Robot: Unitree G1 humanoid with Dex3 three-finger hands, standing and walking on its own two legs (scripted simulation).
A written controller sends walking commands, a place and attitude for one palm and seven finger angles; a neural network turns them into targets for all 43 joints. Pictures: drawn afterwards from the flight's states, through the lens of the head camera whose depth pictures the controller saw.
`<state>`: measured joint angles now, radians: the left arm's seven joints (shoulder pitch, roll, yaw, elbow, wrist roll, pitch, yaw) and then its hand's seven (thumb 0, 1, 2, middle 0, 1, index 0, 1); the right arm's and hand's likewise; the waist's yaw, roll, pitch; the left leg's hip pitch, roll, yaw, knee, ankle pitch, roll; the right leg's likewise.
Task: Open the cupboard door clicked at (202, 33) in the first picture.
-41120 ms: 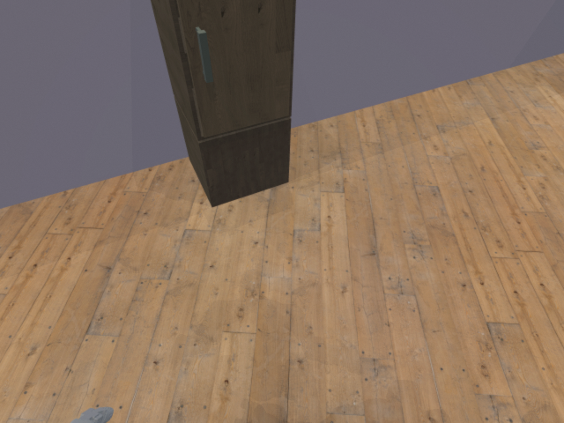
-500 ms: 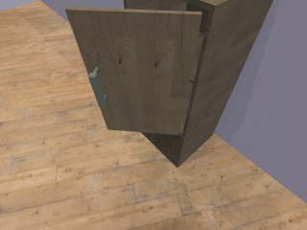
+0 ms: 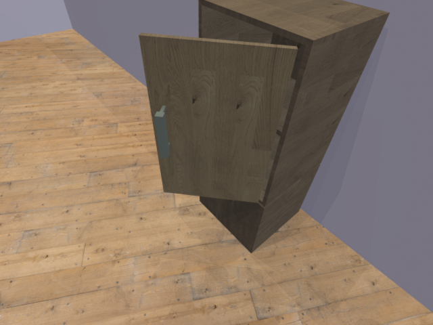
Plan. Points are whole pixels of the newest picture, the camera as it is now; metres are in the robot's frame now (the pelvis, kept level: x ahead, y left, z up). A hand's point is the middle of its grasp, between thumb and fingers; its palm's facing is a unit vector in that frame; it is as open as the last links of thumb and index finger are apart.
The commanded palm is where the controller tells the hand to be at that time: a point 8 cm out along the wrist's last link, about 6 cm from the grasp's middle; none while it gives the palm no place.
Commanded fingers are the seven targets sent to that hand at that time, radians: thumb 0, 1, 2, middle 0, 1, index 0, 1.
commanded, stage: come to a stop and stand still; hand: left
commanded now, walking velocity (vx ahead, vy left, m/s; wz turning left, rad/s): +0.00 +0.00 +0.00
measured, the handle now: (164, 132) +0.64 +0.20 -0.02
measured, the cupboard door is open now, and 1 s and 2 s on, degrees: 43 43 43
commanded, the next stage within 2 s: look again from close up in 0.42 s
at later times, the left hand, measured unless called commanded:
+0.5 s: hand out of the picture -0.04 +0.16 -0.18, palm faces +0.04 -0.99 -0.14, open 7.4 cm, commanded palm none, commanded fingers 0.00 0.90 0.90 -0.20 -0.30 -0.20 -0.30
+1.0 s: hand out of the picture +0.00 +0.17 -0.18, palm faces +0.01 -0.99 -0.16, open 7.4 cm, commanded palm none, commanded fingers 0.00 0.90 0.90 -0.20 -0.30 -0.20 -0.30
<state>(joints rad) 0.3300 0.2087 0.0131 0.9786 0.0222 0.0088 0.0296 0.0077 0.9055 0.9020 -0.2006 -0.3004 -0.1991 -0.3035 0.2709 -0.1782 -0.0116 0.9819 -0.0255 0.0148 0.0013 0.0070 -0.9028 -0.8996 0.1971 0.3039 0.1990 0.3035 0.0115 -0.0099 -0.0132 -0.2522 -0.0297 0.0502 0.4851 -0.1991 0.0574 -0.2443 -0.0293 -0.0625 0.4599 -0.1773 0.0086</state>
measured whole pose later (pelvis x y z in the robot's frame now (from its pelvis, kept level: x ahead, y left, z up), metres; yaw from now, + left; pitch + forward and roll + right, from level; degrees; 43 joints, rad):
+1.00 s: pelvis +0.01 +0.01 +0.00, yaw -1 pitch -1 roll +0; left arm 0.34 0.13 0.00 1.07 0.02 -0.01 0.04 0.01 0.91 0.90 -0.20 -0.30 -0.20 -0.30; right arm 0.28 -0.14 -0.01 1.10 -0.01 0.00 -0.01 0.01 -0.91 -0.90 0.20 0.30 0.20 0.30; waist 0.00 -0.02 0.02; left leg -0.22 -0.04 0.08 0.43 -0.19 0.07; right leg -0.23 -0.04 -0.03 0.42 -0.16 0.03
